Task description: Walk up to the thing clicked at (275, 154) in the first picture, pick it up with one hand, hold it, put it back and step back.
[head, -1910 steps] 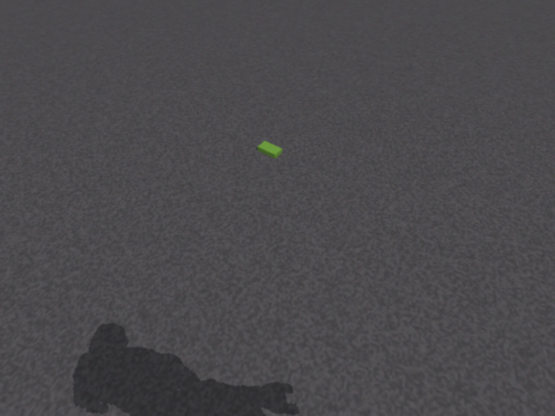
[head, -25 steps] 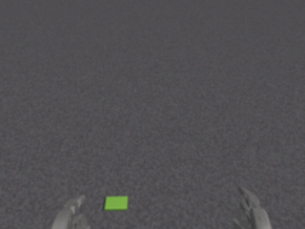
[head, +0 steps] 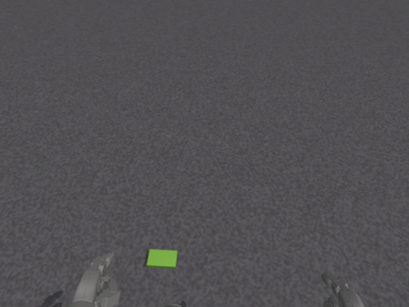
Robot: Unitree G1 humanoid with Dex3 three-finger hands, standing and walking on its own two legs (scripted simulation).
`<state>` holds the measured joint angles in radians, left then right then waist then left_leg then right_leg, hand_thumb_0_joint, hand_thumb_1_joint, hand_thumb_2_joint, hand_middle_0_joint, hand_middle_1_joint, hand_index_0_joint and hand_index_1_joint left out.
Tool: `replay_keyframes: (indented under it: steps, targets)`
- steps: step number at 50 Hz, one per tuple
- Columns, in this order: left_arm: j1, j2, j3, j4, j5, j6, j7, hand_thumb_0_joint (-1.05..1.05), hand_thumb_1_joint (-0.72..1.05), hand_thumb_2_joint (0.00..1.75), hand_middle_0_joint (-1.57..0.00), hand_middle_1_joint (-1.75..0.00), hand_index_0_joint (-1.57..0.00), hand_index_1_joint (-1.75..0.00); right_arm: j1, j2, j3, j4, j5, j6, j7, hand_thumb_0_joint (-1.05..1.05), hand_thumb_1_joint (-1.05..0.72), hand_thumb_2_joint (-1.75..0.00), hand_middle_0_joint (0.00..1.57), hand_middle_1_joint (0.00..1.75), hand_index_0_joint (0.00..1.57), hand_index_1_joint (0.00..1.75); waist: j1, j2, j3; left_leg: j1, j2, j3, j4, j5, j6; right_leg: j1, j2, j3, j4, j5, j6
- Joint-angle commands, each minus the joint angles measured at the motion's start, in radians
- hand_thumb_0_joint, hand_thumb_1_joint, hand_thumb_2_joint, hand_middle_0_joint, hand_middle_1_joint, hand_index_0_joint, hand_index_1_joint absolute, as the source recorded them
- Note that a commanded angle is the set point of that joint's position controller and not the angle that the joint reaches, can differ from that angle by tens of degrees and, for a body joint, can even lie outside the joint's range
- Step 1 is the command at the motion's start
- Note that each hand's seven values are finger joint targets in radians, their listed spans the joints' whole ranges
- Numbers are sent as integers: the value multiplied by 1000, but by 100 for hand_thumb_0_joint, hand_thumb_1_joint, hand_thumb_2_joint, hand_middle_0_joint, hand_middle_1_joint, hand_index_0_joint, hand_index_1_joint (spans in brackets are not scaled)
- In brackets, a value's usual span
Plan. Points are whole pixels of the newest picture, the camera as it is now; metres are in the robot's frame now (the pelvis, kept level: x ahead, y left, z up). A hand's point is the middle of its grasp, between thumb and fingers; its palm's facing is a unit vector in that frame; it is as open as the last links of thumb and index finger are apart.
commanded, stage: stand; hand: left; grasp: from above
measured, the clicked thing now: (162, 258) +0.43 +0.22 -0.72
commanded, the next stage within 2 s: none
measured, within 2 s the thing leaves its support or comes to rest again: neither
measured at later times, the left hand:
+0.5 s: hand out of the picture +0.03 +0.25 -0.12, palm faces +0.05 -0.95 -0.31, open 7.4 cm
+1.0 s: hand out of the picture +0.03 +0.23 -0.11, palm faces +0.03 -0.94 -0.34, open 7.4 cm
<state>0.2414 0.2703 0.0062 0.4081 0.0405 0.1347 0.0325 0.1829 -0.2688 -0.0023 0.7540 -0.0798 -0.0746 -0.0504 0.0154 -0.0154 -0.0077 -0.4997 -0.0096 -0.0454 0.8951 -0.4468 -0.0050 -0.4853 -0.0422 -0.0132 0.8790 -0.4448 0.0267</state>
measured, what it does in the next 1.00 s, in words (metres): stands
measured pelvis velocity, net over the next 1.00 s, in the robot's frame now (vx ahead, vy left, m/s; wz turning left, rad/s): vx -0.01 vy -0.01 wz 0.02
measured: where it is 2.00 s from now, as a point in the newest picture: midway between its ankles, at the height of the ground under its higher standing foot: outside the picture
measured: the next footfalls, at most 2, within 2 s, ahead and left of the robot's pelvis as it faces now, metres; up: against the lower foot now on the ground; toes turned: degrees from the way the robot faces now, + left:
none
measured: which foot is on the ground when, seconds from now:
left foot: down 0.00-1.00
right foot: down 0.00-1.00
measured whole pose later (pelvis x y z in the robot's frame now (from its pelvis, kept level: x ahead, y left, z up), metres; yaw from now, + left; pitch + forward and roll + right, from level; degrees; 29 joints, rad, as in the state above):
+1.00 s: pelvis -0.01 -0.01 +0.05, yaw +1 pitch -5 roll +0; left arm 0.17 0.30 0.03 1.14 0.02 0.00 0.02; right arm 0.16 -0.31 -0.03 1.12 -0.03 0.02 -0.01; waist 0.01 0.02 0.07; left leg -0.12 0.00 -0.06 0.39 -0.19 -0.02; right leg -0.10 -0.03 -0.04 0.37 -0.19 0.02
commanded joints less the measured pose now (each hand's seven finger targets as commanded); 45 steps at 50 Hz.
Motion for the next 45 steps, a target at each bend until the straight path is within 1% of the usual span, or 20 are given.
replay_keyframes:
  steps: [1,2,4,6,10,13,15,17,20,23,24,25,30,32,34,36,38,39,41,45]
  targets:
    - [-35,169,89,96,7,-99,14,0,90,90,-20,-30,-20,-30,-29,-160,-86,-32,32,-10,28,0,-90,-90,20,30,20,30,17,-10,-122,126,23,-40,-197,322,60,173,-59,88,-221,269,-67]
    - [-63,170,90,132,8,-107,15,0,90,90,-20,-30,-20,-30,-30,-159,-84,-14,29,-4,29,0,-90,-90,20,30,20,30,10,-12,-99,139,29,-49,-231,298,62,159,-57,88,-234,239,-61]
    - [-63,158,88,206,6,-121,14,0,90,90,-20,-30,-20,-30,-36,-171,-87,19,25,4,29,0,-90,-90,20,30,20,30,15,29,-86,187,45,-71,-268,335,68,168,-47,64,-246,257,-53]
    - [-81,155,88,268,4,-128,13,0,90,90,-20,-30,-20,-30,-45,-172,-87,43,25,15,27,0,-90,-90,20,30,20,30,12,47,-47,168,58,-97,-340,264,70,194,-36,49,-274,213,-46]
    - [-74,168,86,382,1,-143,12,0,90,90,-20,-30,-20,-30,-42,-175,-85,102,33,29,22,0,-90,-90,20,30,20,30,7,17,-51,241,56,-83,-363,347,59,266,-59,60,-357,307,-49]
    - [-72,167,79,452,-5,-142,15,0,90,90,-20,-30,-20,-30,-37,-193,-84,151,38,35,15,0,-90,-90,20,30,20,30,4,58,-26,289,78,-104,-434,375,54,287,-50,42,-391,314,-41]
    - [-73,175,76,494,-8,-142,15,0,90,90,-20,-30,-20,-30,-51,-193,-81,174,42,42,13,0,-90,-90,20,30,20,30,5,49,4,284,79,-103,-467,342,49,319,-58,45,-434,300,-39]
    - [-75,183,73,525,-9,-142,14,0,90,90,-20,-30,-20,-30,-31,-198,-79,201,47,44,11,0,-90,-90,20,30,20,30,-2,47,0,319,84,-99,-494,390,44,336,-58,41,-449,319,-36]
    - [-73,183,66,574,-7,-141,14,0,90,90,-20,-30,-20,-30,-52,-200,-78,229,50,50,12,0,-90,-90,20,30,20,30,4,50,45,299,86,-110,-544,304,38,357,-58,34,-489,270,-31]
    - [-77,193,65,606,-6,-142,12,0,90,90,-20,-30,-20,-30,-47,-203,-78,251,53,54,13,0,-90,-90,20,30,20,30,-2,38,44,324,86,-105,-571,291,35,364,-64,37,-518,266,-30]
    - [-85,192,64,613,-7,-140,12,0,90,90,-20,-30,-20,-30,-41,-208,-79,260,52,57,12,0,-90,-90,20,30,20,30,-6,57,61,299,88,-113,-595,229,33,371,-59,35,-519,244,-28]
    - [-76,189,62,623,-6,-141,11,0,90,90,-20,-30,-20,-30,-60,-207,-79,265,51,57,14,0,-90,-90,20,30,20,30,4,52,61,303,87,-112,-592,237,33,377,-63,35,-527,246,-29]
    - [-73,202,62,654,-5,-143,7,0,90,90,-20,-30,-20,-30,-58,-208,-77,279,52,65,22,0,-90,-90,20,30,20,30,2,48,106,262,85,-121,-629,122,33,363,-57,34,-555,173,-22]
    - [-78,205,62,658,-6,-145,6,0,90,90,-20,-30,-20,-30,-60,-205,-76,283,53,63,23,0,-90,-90,20,30,20,30,-1,41,91,288,88,-115,-624,163,31,362,-66,41,-561,190,-26]
    - [-77,206,62,663,-7,-146,4,0,90,90,-20,-30,-20,-30,-59,-210,-74,288,53,62,23,0,-90,-90,20,30,20,30,1,48,91,292,90,-119,-629,143,32,361,-65,44,-565,189,-27]
    - [-79,210,60,667,-6,-148,4,0,90,90,-20,-30,-20,-30,-68,-215,-74,288,54,62,25,0,-90,-90,20,30,20,30,-1,26,86,311,86,-109,-613,176,31,342,-67,47,-582,175,-26]
    - [-85,219,61,670,-4,-148,5,0,90,90,-20,-30,-20,-30,-65,-211,-72,293,55,67,28,0,-90,-90,20,30,20,30,-3,15,115,293,84,-108,-613,141,29,323,-66,53,-596,112,-26]
    - [-89,217,59,667,-6,-152,4,0,90,90,-20,-30,-20,-30,-64,-215,-72,293,55,65,29,0,-90,-90,20,30,20,30,-4,16,80,314,82,-97,-594,193,34,347,-78,64,-604,150,-29]
    - [-103,230,60,667,-8,-152,5,0,90,90,-20,-30,-20,-30,-52,-207,-68,298,55,67,30,0,-90,-90,20,30,20,30,-12,-1,102,307,79,-94,-596,194,28,327,-76,68,-612,109,-29]
    - [-112,234,62,668,-15,-155,2,0,90,90,-20,-30,-20,-30,-59,-210,-62,304,56,62,29,0,-90,-90,20,30,20,30,-7,29,64,327,91,-92,-592,251,32,365,-83,69,-597,203,-35]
